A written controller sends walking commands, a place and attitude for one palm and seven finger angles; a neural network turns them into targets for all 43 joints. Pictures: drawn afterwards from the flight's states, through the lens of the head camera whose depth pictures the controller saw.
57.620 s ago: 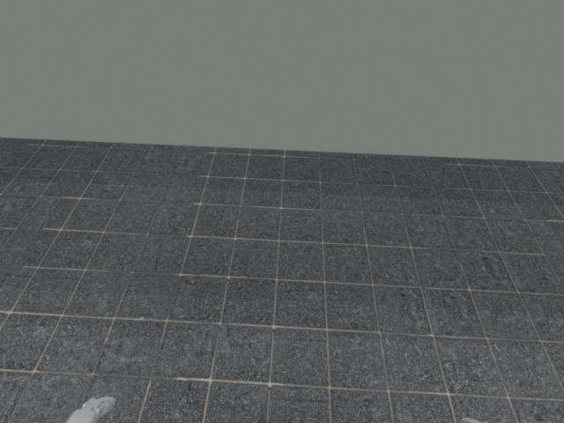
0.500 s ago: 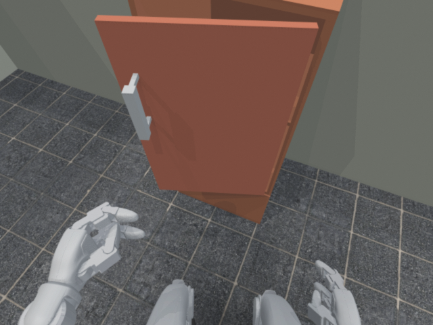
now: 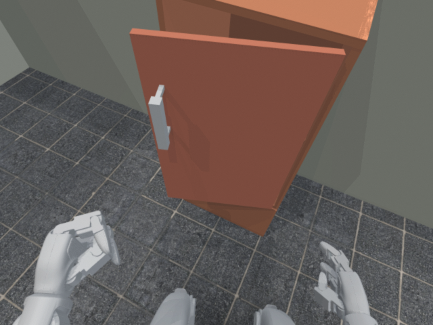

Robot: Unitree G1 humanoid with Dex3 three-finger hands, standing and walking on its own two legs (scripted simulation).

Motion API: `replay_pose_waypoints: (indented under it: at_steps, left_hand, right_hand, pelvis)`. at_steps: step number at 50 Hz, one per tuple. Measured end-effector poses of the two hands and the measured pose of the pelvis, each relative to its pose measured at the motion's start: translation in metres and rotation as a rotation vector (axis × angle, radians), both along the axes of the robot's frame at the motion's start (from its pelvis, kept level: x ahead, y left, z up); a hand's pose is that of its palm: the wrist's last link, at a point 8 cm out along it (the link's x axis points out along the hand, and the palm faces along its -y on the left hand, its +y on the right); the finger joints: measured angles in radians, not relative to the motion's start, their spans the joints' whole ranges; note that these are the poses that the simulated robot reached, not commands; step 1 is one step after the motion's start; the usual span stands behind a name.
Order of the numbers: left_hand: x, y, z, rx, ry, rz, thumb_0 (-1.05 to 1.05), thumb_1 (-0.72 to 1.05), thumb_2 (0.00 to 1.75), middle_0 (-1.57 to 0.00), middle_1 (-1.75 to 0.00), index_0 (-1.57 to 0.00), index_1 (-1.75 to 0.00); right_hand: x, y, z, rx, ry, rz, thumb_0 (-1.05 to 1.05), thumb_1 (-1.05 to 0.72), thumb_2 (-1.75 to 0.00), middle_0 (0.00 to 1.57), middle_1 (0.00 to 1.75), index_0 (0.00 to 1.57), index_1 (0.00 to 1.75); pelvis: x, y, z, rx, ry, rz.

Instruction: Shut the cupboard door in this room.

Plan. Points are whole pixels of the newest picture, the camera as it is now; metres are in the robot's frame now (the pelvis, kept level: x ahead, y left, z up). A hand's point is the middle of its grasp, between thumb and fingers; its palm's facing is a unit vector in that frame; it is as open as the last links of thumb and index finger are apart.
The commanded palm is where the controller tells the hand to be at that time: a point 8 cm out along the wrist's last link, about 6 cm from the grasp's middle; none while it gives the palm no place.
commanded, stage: raise the hand and make a fist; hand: left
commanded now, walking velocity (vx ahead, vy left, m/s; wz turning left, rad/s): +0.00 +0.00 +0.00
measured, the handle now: (162, 118) +0.51 +0.17 +0.06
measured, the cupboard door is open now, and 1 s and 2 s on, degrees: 20 20 20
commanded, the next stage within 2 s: bring the fist close to the handle in 0.64 s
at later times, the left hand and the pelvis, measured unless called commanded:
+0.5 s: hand (130, 246) +0.23 +0.16 +0.05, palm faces -0.05 -1.00 -0.04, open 3.1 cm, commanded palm +0.21 +0.22 +0.06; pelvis +0.01 -0.02 +0.00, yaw +0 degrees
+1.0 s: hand (138, 225) +0.27 +0.16 +0.06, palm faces -0.03 -1.00 -0.05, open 3.1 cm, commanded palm +0.25 +0.21 +0.06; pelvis +0.00 -0.03 +0.00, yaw +0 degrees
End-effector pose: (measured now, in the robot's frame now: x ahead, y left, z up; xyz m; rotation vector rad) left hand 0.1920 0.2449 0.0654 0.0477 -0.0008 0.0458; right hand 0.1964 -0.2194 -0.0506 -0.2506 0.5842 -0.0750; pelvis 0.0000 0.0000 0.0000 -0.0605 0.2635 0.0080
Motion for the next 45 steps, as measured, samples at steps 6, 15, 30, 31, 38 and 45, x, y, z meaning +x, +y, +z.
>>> replay_pose_waypoints:
  at_steps: [6, 15, 30, 31, 38, 45]
  left_hand:
    - [0.007, -0.013, -0.019, -0.013, 0.094, -0.089, 0.01, 0.9, 0.9, -1.26, -1.46, -1.26, -1.47]
    - [0.019, -0.007, 0.006, 0.016, -0.002, -0.036, 0.02, 0.9, 0.9, -1.29, -1.5, -1.29, -1.5]
    - [0.022, -0.025, 0.003, 0.008, -0.015, -0.042, 0.02, 0.9, 0.9, -1.3, -1.5, -1.3, -1.5]
    - [0.022, -0.025, 0.003, 0.01, -0.018, -0.039, 0.02, 0.9, 0.9, -1.3, -1.5, -1.3, -1.5]
    - [0.016, -0.036, -0.011, -0.001, 0.08, -0.083, 0.01, 0.9, 0.9, -1.3, -1.5, -1.3, -1.5]
    - [0.03, -0.031, 0.001, 0.022, -0.037, -0.048, 0.02, 0.89, 0.9, -1.3, -1.5, -1.3, -1.5]
  right_hand:
    - [0.0, 0.003, -0.003, 0.006, 0.02, 0.021, 0.01, -0.91, -0.9, 0.21, 0.3, 0.2, 0.3]
    - [-0.021, -0.017, -0.014, -0.001, 0.1, -0.031, 0.02, -0.91, -0.9, 0.21, 0.3, 0.2, 0.3]
    - [-0.029, -0.045, -0.018, -0.014, 0.113, -0.08, 0.02, -0.91, -0.9, 0.2, 0.3, 0.2, 0.3]
    - [-0.028, -0.045, -0.019, -0.011, 0.111, -0.077, 0.02, -0.91, -0.9, 0.2, 0.3, 0.2, 0.3]
    - [-0.021, -0.042, -0.018, 0.015, 0.088, -0.071, 0.02, -0.91, -0.9, 0.2, 0.3, 0.2, 0.3]
    - [-0.02, -0.041, -0.022, 0.004, 0.082, -0.047, 0.02, -0.91, -0.9, 0.2, 0.3, 0.2, 0.3]
  pelvis:
    - [0.002, -0.003, 0.0, 0.0, 0.002, 0.002]
    - [0.007, -0.009, 0.002, 0.005, 0.002, -0.002]
    - [0.008, -0.022, 0.001, 0.025, 0.006, -0.012]
    - [0.008, -0.023, 0.001, 0.025, 0.006, -0.011]
    - [0.006, -0.025, 0.002, 0.031, 0.003, -0.012]
    - [0.003, -0.027, -0.002, 0.028, 0.008, -0.008]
